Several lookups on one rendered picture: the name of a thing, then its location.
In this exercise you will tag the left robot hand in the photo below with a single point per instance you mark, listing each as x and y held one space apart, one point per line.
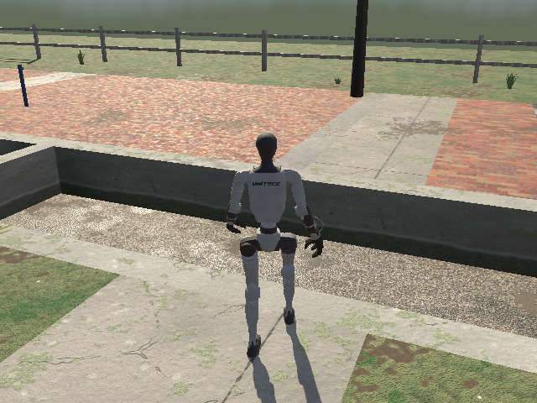
235 230

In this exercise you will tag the robot head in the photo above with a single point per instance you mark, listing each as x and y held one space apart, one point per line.
266 144

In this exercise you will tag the robot left foot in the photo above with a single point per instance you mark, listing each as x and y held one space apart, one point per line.
253 350

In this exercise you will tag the robot right upper arm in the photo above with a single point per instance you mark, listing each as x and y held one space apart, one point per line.
293 177

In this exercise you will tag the right robot forearm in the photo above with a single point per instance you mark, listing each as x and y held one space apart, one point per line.
310 225

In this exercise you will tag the left robot forearm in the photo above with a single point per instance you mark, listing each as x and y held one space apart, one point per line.
231 217

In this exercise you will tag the robot left upper arm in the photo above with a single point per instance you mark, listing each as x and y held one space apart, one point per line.
240 178

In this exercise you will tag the right robot hand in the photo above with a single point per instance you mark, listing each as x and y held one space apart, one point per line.
318 244

